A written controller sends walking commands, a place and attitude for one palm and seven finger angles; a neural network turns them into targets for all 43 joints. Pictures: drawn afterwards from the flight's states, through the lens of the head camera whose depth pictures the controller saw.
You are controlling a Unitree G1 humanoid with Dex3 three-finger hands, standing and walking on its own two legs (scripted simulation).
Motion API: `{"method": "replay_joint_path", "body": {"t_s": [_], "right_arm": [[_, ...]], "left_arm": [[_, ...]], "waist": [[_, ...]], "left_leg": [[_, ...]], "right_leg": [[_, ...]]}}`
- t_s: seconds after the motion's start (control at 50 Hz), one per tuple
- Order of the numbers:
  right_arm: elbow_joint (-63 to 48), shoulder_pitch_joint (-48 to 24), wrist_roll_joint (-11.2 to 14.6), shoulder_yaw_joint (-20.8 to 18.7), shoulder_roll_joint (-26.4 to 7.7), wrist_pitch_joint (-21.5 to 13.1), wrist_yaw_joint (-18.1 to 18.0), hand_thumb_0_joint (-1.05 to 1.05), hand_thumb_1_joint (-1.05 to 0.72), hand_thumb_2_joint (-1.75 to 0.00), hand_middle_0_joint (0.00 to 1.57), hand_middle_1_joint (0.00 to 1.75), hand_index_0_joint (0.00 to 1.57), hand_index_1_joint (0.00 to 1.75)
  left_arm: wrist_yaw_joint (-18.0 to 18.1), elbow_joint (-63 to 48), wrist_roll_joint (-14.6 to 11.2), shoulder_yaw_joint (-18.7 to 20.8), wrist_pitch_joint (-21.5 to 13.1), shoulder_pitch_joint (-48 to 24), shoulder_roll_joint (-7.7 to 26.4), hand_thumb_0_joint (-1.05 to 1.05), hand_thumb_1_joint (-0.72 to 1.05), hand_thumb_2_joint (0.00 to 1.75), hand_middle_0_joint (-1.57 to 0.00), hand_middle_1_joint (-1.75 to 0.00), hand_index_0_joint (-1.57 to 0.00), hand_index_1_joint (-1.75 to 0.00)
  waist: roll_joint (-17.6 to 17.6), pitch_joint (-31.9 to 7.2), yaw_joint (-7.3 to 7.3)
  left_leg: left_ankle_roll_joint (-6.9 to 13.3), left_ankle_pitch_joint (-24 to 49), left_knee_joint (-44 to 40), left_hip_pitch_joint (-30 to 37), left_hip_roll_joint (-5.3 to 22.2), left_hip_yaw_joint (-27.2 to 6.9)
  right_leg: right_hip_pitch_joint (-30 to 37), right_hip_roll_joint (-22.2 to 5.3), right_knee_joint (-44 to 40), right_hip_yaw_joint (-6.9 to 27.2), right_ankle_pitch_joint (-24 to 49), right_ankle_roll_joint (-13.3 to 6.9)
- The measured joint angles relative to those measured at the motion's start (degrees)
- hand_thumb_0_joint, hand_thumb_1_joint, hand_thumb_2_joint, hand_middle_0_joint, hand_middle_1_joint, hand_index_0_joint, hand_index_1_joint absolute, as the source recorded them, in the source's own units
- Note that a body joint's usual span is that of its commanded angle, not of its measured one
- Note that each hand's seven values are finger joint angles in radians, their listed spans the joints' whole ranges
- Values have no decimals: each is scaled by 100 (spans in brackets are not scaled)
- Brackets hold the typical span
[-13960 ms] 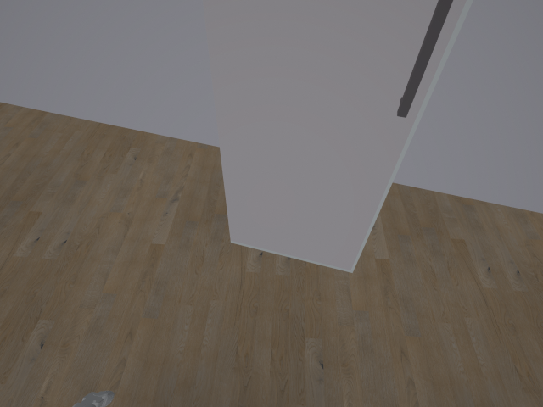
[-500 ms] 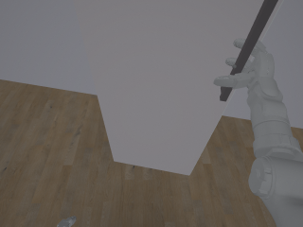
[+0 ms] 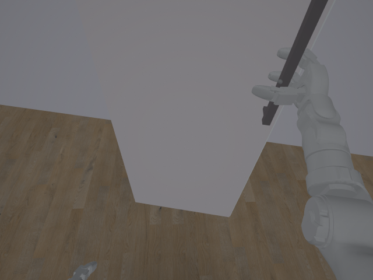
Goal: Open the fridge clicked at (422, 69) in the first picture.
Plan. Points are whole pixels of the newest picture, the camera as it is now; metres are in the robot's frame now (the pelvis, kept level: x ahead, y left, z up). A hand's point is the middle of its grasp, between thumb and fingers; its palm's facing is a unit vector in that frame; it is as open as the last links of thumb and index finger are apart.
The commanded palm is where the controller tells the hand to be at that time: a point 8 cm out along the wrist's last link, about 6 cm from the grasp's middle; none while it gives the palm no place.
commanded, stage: grip the handle and tug to test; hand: right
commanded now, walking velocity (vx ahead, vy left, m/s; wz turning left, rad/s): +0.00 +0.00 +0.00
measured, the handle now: (287, 65) +0.52 -0.15 +0.22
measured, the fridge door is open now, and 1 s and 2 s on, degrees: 0 0 13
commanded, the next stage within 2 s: pull the door a little, standing still in 1.14 s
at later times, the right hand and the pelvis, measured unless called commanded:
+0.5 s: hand (278, 82) +0.46 -0.13 +0.21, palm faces +0.06 +1.00 +0.02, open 5.4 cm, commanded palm +0.43 -0.18 +0.21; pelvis +0.00 +0.00 +0.00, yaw +0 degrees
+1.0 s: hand (277, 83) +0.46 -0.12 +0.21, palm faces +0.07 +1.00 +0.01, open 5.6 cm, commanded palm +0.41 -0.17 +0.21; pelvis +0.01 +0.00 +0.00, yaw +1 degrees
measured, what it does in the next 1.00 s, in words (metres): stands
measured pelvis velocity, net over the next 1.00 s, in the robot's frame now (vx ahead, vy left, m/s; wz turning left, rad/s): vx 0.01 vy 0.00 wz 0.02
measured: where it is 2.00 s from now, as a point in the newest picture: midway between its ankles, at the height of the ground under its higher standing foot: outside the picture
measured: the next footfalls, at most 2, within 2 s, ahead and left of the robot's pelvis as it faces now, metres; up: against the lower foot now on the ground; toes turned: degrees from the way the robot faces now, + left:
none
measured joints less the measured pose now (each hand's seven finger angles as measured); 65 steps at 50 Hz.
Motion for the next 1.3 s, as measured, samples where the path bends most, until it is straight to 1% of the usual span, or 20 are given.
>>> {"method": "replay_joint_path", "body": {"t_s": [0.14, 0.24, 0.36, 0.44, 0.62, 0.8, 0.98, 1.14, 1.3], "right_arm": [[-88, 50, -52, -45, 85, 120, -106, -1, -9, -55, 36, 129, 36, 128], [-403, 234, -51, 4, 144, 133, -133, -1, -32, -65, 38, 132, 39, 131], [-577, 327, -28, 24, 182, 335, -166, 0, -60, -76, 40, 136, 41, 135], [-561, 305, -29, 22, 154, 400, -188, 0, -74, -83, 39, 138, 41, 135], [-589, 338, -21, 7, 126, 409, -175, 0, -76, -81, 37, 139, 39, 136], [-562, 260, -17, 91, 194, 387, -241, 0, -76, -81, 37, 140, 39, 137], [-1143, 719, 26, 39, 224, 502, -273, 0, -78, -80, 34, 140, 34, 137], [-2223, 1380, 60, -5, 336, 877, -284, 0, -79, -79, 29, 140, 29, 133], [-3104, 1766, 97, 96, 469, 1414, -276, 1, -79, -80, 27, 137, 28, 131]], "left_arm": [[-13, -21, 23, -22, 58, -48, -49, 1, 90, 90, -20, -30, -20, -30], [-25, -41, 18, 4, 81, -35, -57, 1, 90, 90, -20, -30, -20, -30], [-12, -21, 10, 9, 139, -81, -44, 1, 91, 90, -20, -30, -20, -30], [12, -40, 7, -5, 151, -144, -31, 1, 91, 90, -20, -30, -20, -30], [51, -88, -5, 6, 159, -184, 0, 1, 91, 90, -20, -30, -20, -30], [51, -3, 2, 11, 151, -148, -3, 1, 91, 90, -20, -30, -20, -30], [-24, -77, 1, 23, 159, -147, -38, 2, 91, 90, -20, -30, -20, -30], [-81, -237, -9, 46, 264, -284, -58, 2, 91, 90, -20, -30, -20, -30], [-81, -341, 10, 43, 438, -542, -61, 2, 91, 90, -20, -30, -20, -30]], "waist": [[-6, -9, 10], [-33, -22, -25], [-44, -29, -60], [-39, -11, -45], [-37, 8, -36], [-34, 30, -83], [-99, -15, -66], [-131, -40, -62], [-137, -68, -148]], "left_leg": [[-3, -25, 11, 28, -5, -22], [0, -25, -17, 85, -20, -37], [8, -22, -47, 166, -25, -22], [16, -14, -60, 191, -30, -15], [32, 6, -95, 225, -49, -20], [33, -8, -84, 215, -26, 28], [21, -23, -128, 293, -56, -60], [4, -60, -225, 451, -95, -140], [-13, -126, -320, 606, -94, -135]], "right_leg": [[51, -2, -15, -22, -20, -1], [119, -14, -53, -39, -20, 5], [201, -18, -97, -25, -3, 14], [227, -23, -116, -19, 11, 20], [272, -39, -165, -26, 37, 35], [241, -20, -160, 26, 47, 36], [383, -37, -252, -68, 21, 32], [600, -61, -393, -157, -17, 31], [737, -55, -466, -146, -46, 19]]}}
